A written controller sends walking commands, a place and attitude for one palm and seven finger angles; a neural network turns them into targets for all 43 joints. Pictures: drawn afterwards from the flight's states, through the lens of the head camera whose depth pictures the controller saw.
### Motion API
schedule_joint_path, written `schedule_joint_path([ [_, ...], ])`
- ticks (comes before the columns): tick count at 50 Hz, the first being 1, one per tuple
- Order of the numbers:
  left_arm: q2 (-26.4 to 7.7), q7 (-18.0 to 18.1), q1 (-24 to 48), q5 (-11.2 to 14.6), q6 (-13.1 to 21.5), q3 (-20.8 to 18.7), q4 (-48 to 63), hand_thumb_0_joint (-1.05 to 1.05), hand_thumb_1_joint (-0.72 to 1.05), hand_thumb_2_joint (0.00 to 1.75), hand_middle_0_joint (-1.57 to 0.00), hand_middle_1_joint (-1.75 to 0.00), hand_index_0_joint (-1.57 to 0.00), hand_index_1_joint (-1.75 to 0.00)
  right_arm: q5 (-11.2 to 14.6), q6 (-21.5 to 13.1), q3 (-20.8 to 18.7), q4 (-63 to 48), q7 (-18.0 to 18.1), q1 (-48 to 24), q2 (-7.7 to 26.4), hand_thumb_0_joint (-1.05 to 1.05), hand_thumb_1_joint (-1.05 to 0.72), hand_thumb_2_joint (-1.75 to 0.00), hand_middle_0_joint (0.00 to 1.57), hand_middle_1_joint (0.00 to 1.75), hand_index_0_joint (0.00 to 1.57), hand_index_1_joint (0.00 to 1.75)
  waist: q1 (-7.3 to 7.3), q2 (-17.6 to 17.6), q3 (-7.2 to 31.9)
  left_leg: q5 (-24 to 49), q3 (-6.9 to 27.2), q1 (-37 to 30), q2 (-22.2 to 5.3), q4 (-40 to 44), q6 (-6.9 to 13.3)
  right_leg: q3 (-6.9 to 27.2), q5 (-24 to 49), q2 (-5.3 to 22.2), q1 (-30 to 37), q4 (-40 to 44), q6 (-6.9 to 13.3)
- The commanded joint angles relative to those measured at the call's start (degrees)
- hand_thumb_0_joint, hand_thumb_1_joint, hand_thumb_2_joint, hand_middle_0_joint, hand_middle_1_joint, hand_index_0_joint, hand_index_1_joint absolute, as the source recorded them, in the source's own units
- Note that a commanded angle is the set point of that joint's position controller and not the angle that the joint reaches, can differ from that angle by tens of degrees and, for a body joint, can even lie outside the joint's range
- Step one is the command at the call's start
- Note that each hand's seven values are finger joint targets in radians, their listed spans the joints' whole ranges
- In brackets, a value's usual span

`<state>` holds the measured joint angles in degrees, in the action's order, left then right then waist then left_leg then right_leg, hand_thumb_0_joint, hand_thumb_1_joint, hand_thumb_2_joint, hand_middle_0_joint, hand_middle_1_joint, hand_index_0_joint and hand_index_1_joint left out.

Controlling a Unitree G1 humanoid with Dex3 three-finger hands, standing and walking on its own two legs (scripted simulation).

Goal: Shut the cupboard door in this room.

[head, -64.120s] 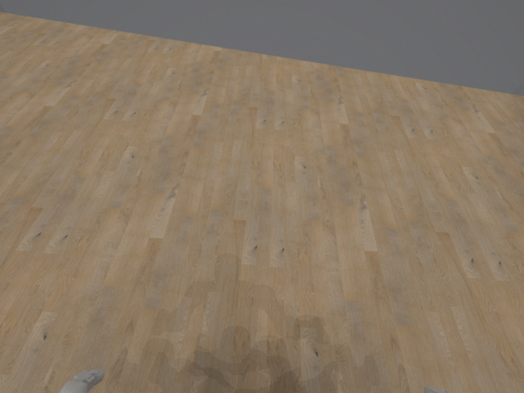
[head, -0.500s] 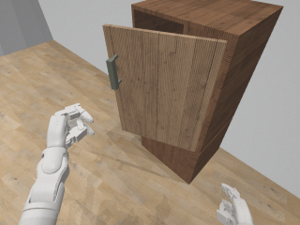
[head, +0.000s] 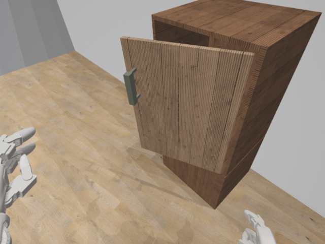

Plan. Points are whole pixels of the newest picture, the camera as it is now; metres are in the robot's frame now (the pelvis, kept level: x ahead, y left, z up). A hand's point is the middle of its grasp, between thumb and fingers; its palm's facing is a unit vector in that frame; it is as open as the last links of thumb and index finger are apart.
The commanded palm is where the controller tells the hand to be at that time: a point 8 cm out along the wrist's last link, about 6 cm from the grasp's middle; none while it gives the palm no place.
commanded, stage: draw the hand back to the body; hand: left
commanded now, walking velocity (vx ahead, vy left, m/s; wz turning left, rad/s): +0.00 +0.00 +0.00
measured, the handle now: (133, 86) +0.64 +0.19 +0.06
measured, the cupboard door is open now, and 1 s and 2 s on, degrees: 23 23 23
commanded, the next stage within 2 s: step back with the hand held close in 0.36 s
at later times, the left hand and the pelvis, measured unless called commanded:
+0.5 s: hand (44, 168) +0.21 +0.26 +0.16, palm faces +0.45 -0.78 -0.43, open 7.4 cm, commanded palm +0.16 +0.29 +0.17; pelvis +0.02 -0.01 +0.00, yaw +0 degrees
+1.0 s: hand (9, 192) +0.15 +0.30 +0.16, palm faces +0.41 -0.77 -0.49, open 7.4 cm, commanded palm +0.09 +0.32 +0.17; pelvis -0.05 +0.03 -0.01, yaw -1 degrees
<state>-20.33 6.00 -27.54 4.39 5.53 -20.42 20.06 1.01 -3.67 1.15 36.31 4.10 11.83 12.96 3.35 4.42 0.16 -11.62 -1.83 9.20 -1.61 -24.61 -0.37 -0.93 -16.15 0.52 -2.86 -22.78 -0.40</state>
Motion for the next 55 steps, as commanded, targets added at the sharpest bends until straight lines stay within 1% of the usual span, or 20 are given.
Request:
schedule_joint_path([
  [1,-9.59,0.72,5.32,0.00,3.69,-5.62,11.31,0.00,0.90,0.90,-0.20,-0.30,-0.20,-0.30,-0.04,-4.21,-2.09,-9.45,0.86,-8.48,5.54,0.00,-0.90,-0.90,0.20,0.30,0.20,0.30,-0.57,-2.58,0.46,5.57,-1.30,-5.00,0.93,3.27,1.84,-1.52,8.33,-0.82,-8.06,5.40,-0.26],
  [4,-8.68,0.90,9.16,-0.52,3.41,-3.75,9.89,0.00,0.90,0.90,-0.20,-0.30,-0.20,-0.30,-0.11,-4.76,-2.36,-8.54,1.32,-7.91,6.28,0.00,-0.90,-0.90,0.20,0.30,0.20,0.30,-1.36,-2.16,-1.54,3.83,-1.11,-5.60,1.00,3.59,2.12,-1.31,5.92,-0.88,-9.89,6.39,-0.31],
  [10,-11.12,1.48,8.65,-0.81,3.80,-5.87,13.71,0.00,0.90,0.90,-0.20,-0.30,-0.20,-0.30,-0.54,-5.37,-2.39,-9.09,1.71,-8.44,5.79,0.00,-0.90,-0.90,0.20,0.30,0.20,0.30,0.25,-1.13,6.40,9.19,-1.27,-7.56,1.64,2.55,2.62,-0.95,12.68,-0.21,-4.97,3.96,-0.20],
  [16,-11.66,1.44,5.27,-0.56,3.44,-7.41,13.96,0.00,0.90,0.90,-0.20,-0.30,-0.20,-0.30,-0.52,-5.23,-1.92,-9.03,1.36,-8.58,4.97,0.00,-0.90,-0.90,0.20,0.30,0.20,0.30,0.49,1.75,4.17,11.62,-1.91,-6.57,1.44,1.72,1.91,-1.11,15.82,-0.25,-5.20,3.78,-0.07],
  [23,-10.12,0.74,4.14,-0.15,2.69,-6.91,11.10,0.00,0.90,0.90,-0.20,-0.30,-0.20,-0.30,-0.43,-4.09,-2.22,-9.56,1.01,-8.01,5.32,0.00,-0.90,-0.90,0.20,0.30,0.20,0.30,0.19,-2.58,3.03,13.05,-1.93,-5.95,0.91,1.99,2.01,-1.47,17.32,-0.65,-5.65,3.35,-0.42],
  [24,-10.53,0.75,3.31,-0.22,2.64,-7.18,10.66,0.00,0.90,0.90,-0.20,-0.30,-0.20,-0.30,-0.47,-4.03,-2.38,-9.37,1.06,-7.94,5.57,0.00,-0.90,-0.90,0.20,0.30,0.20,0.30,0.36,-3.53,3.38,14.05,-1.88,-5.89,0.87,1.98,2.06,-1.65,18.28,-0.63,-4.84,3.27,-0.37],
  [25,-16.63,0.93,9.20,-0.32,4.51,-11.33,14.70,0.00,0.90,0.90,-0.20,-0.30,-0.20,-0.30,-0.16,-2.68,-3.04,-10.38,0.88,-8.59,7.42,0.00,-0.90,-0.90,0.20,0.30,0.20,0.30,-2.06,-2.98,1.64,11.73,-1.91,-3.01,-0.69,-2.93,2.57,2.15,23.61,3.38,-10.80,5.52,-0.17],
  [27,-13.20,0.65,4.69,-0.73,5.07,-8.26,11.73,0.00,0.90,0.90,-0.20,-0.30,-0.20,-0.30,-0.35,-1.36,-2.71,-9.89,0.93,-8.68,6.08,0.00,-0.90,-0.90,0.20,0.30,0.20,0.30,-2.29,-5.26,5.12,12.37,-1.91,-2.18,-0.25,-5.50,2.45,2.73,31.43,5.94,-9.03,2.99,0.48],
  [30,-14.38,1.25,1.61,-0.81,5.55,-9.67,13.41,0.00,0.90,0.90,-0.20,-0.30,-0.20,-0.30,-0.02,0.05,-3.23,-10.70,1.11,-7.73,6.18,0.00,-0.90,-0.90,0.20,0.30,0.20,0.30,-2.40,-4.46,10.23,17.84,-2.01,-1.27,-0.39,-6.20,2.12,1.80,38.97,6.44,-5.25,-1.24,0.58],
  [34,-16.88,2.05,-2.29,-0.25,5.23,-12.31,16.76,0.00,0.90,0.90,-0.20,-0.30,-0.20,-0.30,0.05,1.65,-3.74,-12.28,1.65,-7.56,7.04,0.00,-0.90,-0.90,0.20,0.30,0.20,0.30,-2.22,-0.60,13.40,28.67,-0.79,-3.67,-1.97,-5.05,2.09,-0.09,34.95,3.91,-6.55,-4.29,-0.22],
  [37,-16.18,2.37,-3.32,0.23,4.98,-12.01,17.71,0.00,0.90,0.90,-0.20,-0.30,-0.20,-0.30,0.29,2.91,-3.65,-13.41,1.72,-7.17,6.86,0.00,-0.90,-0.90,0.20,0.30,0.20,0.30,-2.58,-1.12,13.34,30.11,0.26,-2.04,-3.09,-4.01,1.92,-0.32,30.50,2.51,-6.77,-5.48,-0.36],
  [39,-17.86,2.74,-4.75,0.30,4.95,-13.91,16.79,0.00,0.90,0.90,-0.20,-0.30,-0.20,-0.30,0.12,3.24,-3.96,-13.28,1.90,-7.05,7.45,0.00,-0.90,-0.90,0.20,0.30,0.20,0.30,-2.35,-0.83,12.82,27.54,0.90,-0.07,-3.36,-3.00,1.78,-0.32,27.56,2.13,-6.91,-5.36,-0.37],
  [43,-15.34,2.98,-3.79,0.55,5.53,-11.31,16.13,0.00,0.90,0.90,-0.20,-0.30,-0.20,-0.30,0.24,2.81,-3.72,-13.55,1.95,-6.37,7.72,0.00,-0.90,-0.90,0.20,0.30,0.20,0.30,-2.90,0.83,9.53,16.72,2.36,5.22,-4.64,0.69,2.07,-0.17,16.11,0.85,-8.31,-5.03,-0.78],
  [44,-16.79,3.17,-3.78,0.28,5.89,-12.54,16.05,0.00,0.90,0.90,-0.20,-0.30,-0.20,-0.30,0.04,2.39,-3.94,-13.24,2.06,-6.66,8.29,0.00,-0.90,-0.90,0.20,0.30,0.20,0.30,-2.64,1.95,8.85,11.30,2.97,7.15,-4.86,2.32,2.33,-0.25,12.83,0.29,-7.97,-4.77,-0.88],
  [45,-14.62,3.14,-3.91,0.32,6.30,-10.80,15.53,0.00,0.90,0.90,-0.20,-0.30,-0.20,-0.30,0.28,2.11,-3.54,-13.34,2.03,-6.37,7.72,0.00,-0.90,-0.90,0.20,0.30,0.20,0.30,-2.94,1.74,7.93,6.30,3.79,10.01,-5.27,3.85,2.63,-0.38,10.09,0.06,-7.10,-5.27,-0.86],
  [48,-14.34,3.56,-1.91,-0.64,7.66,-11.07,15.28,0.00,0.90,0.90,-0.20,-0.30,-0.20,-0.30,0.25,1.04,-3.56,-13.36,2.19,-6.32,8.52,0.00,-0.90,-0.90,0.20,0.30,0.20,0.30,-3.04,3.30,4.93,-14.41,6.25,22.05,-6.43,8.77,4.31,0.27,5.22,-1.24,-1.71,-7.89,-1.06],
  [49,-16.22,3.68,-1.32,-1.20,8.40,-12.77,16.04,0.00,0.90,0.90,-0.20,-0.30,-0.20,-0.30,0.10,0.46,-3.76,-13.23,2.25,-6.77,8.99,0.00,-0.90,-0.90,0.20,0.30,0.20,0.30,-2.80,4.07,4.92,-19.98,7.35,25.36,-6.70,10.11,4.82,0.33,4.07,-1.88,0.55,-8.74,-1.19],
  [50,-13.90,3.57,-1.23,-1.27,8.91,-11.06,15.78,0.00,0.90,0.90,-0.20,-0.30,-0.20,-0.30,0.32,0.04,-3.45,-13.32,2.19,-6.25,8.30,0.00,-0.90,-0.90,0.20,0.30,0.20,0.30,-3.06,3.75,4.46,-22.77,7.67,27.67,-6.93,10.56,5.04,0.22,3.04,-1.93,1.35,-9.84,-1.18],
  [54,-16.11,3.92,1.83,-2.87,10.77,-13.19,18.49,0.00,0.90,0.90,-0.20,-0.30,-0.20,-0.30,-0.20,-2.05,-3.87,-12.76,2.08,-5.88,9.29,0.00,-0.90,-0.90,0.20,0.30,0.20,0.30,-2.81,6.85,4.51,-30.98,9.28,34.26,-8.22,11.58,6.12,0.34,0.28,-3.81,4.94,-13.92,-1.23],
  [55,-14.16,3.81,1.80,-2.73,11.15,-11.48,18.97,0.00,0.90,0.90,-0.20,-0.30,-0.20,-0.30,-0.08,-2.41,-3.57,-12.99,2.03,-5.48,8.40,0.00,-0.90,-0.90,0.20,0.30,0.20,0.30,-3.01,6.77,4.33,-30.63,8.99,34.64,-8.08,10.73,6.08,0.48,0.07,-3.51,4.28,-14.40,-1.01],
])
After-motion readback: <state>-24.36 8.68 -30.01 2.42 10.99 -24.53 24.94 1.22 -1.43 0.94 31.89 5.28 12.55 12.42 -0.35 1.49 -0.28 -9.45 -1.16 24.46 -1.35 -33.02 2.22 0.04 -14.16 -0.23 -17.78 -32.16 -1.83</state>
